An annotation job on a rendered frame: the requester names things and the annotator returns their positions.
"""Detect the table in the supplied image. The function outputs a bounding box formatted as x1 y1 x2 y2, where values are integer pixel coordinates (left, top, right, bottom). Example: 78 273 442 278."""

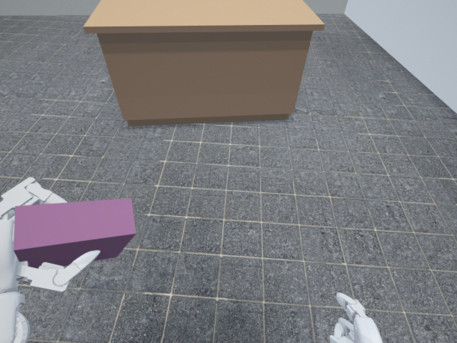
83 0 325 126

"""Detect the robot right hand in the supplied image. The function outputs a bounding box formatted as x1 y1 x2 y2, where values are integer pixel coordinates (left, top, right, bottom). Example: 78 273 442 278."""
330 292 383 343

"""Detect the left robot forearm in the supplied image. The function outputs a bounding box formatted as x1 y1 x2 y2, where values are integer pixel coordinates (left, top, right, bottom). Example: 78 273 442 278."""
0 292 30 343

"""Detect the sponge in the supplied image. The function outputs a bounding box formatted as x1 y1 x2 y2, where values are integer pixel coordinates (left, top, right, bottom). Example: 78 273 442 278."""
14 198 136 269

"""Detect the robot left hand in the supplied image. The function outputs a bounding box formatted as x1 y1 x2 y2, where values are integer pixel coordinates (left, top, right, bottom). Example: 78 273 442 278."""
0 177 101 294

